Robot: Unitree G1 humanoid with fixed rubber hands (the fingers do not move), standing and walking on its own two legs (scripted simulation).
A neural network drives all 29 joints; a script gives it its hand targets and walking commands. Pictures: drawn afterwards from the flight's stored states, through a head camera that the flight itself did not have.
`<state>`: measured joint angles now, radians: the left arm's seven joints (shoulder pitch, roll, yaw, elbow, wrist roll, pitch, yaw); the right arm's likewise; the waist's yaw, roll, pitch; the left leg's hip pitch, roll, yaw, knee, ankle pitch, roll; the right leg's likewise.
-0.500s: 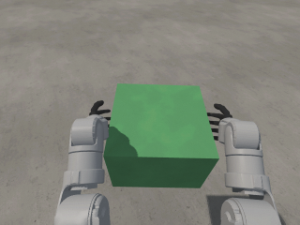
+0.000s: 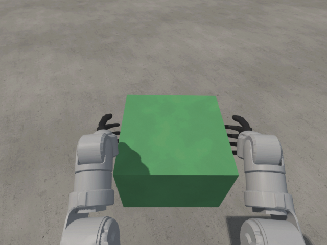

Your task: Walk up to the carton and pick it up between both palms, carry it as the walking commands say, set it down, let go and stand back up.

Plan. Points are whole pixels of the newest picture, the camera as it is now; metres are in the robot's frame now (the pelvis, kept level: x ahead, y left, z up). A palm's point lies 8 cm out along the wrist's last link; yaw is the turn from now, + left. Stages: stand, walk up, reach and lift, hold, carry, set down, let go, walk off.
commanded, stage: carry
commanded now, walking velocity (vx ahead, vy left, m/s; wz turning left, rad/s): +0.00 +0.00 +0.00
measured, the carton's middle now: (171, 149) +0.38 +0.01 +0.03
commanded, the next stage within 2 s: none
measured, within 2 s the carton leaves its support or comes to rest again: neither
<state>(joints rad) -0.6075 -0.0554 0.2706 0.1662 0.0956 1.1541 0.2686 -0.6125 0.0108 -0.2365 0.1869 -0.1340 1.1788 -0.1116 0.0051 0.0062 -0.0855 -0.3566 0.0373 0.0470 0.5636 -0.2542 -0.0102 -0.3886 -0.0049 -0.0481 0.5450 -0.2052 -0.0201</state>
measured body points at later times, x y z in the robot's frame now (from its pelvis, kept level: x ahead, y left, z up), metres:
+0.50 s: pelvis -0.01 +0.00 +0.00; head -0.02 +0.00 +0.45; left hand +0.34 +0.17 +0.11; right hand +0.35 -0.17 +0.11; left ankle +0.02 +0.13 -0.73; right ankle +0.05 -0.11 -0.73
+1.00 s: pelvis -0.07 +0.00 -0.01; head -0.07 -0.01 +0.44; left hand +0.22 +0.17 +0.07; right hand +0.23 -0.16 +0.05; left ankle -0.03 +0.11 -0.71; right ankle +0.05 -0.11 -0.73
